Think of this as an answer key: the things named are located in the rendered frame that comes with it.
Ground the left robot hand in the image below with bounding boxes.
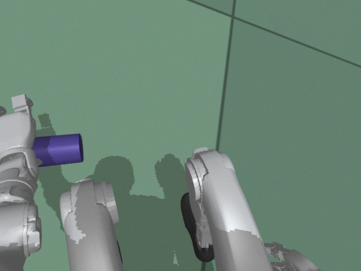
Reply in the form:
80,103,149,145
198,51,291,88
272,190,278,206
0,94,42,165

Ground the right robot foot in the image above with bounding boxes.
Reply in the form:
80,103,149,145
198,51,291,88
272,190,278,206
180,193,214,262

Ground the bottle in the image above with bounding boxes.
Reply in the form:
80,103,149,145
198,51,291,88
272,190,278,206
32,134,83,167

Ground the right robot hand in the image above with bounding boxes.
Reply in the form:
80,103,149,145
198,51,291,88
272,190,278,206
264,242,321,271

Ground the left robot arm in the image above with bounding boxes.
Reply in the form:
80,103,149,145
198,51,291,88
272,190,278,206
0,147,42,271

